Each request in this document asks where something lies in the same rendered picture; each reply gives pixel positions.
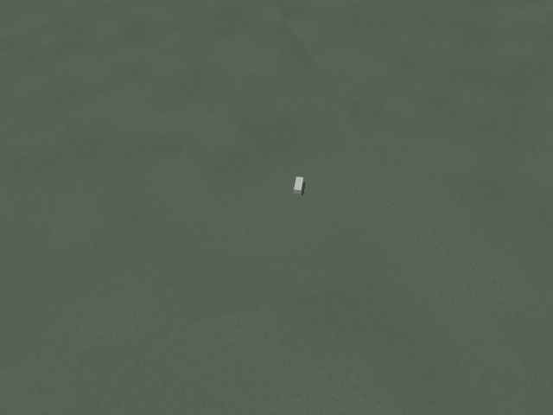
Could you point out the small box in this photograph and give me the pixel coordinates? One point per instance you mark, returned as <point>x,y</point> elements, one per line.
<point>298,185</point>

